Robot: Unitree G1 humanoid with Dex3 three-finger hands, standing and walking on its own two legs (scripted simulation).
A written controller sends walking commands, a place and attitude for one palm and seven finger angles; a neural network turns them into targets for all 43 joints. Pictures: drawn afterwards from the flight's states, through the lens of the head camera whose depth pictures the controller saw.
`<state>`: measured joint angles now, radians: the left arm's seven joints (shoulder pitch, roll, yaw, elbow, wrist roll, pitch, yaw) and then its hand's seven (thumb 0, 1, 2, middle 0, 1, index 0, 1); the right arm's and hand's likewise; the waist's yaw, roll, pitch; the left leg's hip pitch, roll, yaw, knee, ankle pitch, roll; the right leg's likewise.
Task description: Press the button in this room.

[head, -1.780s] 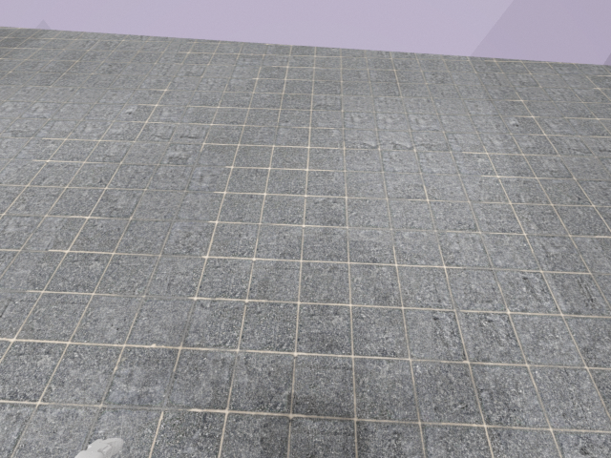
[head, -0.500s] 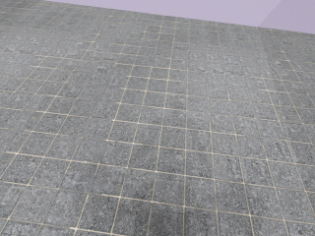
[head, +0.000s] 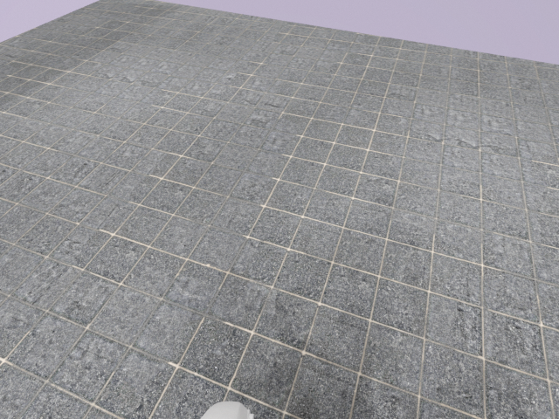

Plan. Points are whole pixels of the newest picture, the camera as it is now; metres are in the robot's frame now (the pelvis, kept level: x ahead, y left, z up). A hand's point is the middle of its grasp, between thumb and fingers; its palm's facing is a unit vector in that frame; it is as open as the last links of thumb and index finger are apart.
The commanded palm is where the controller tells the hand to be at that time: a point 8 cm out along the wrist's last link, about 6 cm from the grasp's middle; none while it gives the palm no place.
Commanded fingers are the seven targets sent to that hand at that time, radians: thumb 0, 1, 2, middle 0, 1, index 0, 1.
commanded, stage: turn or walk to find it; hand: left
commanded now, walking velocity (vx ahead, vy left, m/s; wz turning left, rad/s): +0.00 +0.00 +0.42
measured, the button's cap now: out of the picture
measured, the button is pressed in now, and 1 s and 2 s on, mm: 0 0 0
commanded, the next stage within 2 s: none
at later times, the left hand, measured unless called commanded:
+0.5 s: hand out of the picture -0.01 +0.26 -0.17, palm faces +0.25 -0.93 -0.25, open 7.4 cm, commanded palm none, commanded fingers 0.00 0.90 0.90 -0.20 -0.30 -0.20 -0.30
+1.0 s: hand out of the picture -0.10 +0.21 -0.17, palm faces +0.45 -0.86 -0.23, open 7.4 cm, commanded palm none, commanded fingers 0.00 0.90 0.90 -0.20 -0.30 -0.20 -0.30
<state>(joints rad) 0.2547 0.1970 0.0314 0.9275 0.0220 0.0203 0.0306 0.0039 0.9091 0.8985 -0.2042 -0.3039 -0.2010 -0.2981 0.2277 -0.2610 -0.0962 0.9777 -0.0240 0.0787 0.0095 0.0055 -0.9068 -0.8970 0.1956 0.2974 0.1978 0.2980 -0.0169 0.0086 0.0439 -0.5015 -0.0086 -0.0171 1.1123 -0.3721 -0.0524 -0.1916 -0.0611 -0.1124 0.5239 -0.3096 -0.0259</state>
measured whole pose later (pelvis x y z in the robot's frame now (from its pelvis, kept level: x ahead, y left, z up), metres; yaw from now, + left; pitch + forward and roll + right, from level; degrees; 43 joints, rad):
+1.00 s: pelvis -0.05 +0.01 +0.00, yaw +26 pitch +0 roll +1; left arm 0.25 0.20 0.05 0.94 0.03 0.02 0.02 0.00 0.91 0.90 -0.21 -0.30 -0.20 -0.30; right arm 0.20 -0.22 -0.07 1.01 -0.02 0.07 0.01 0.01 -0.91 -0.90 0.19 0.30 0.20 0.30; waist 0.01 -0.03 0.08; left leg -0.32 0.03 0.05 0.75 -0.44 -0.05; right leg -0.24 -0.13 -0.21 0.56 -0.30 0.00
